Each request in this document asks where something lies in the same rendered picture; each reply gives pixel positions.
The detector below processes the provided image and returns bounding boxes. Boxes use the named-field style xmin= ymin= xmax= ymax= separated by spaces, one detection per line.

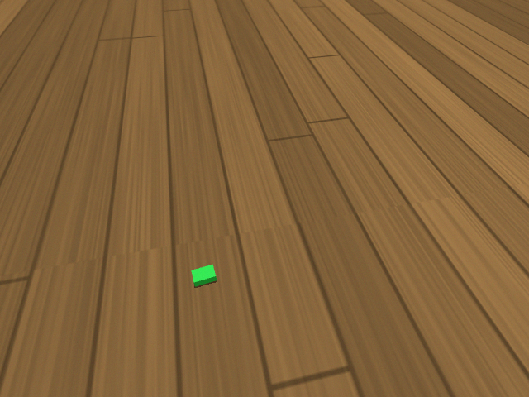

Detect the small box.
xmin=191 ymin=265 xmax=217 ymax=287

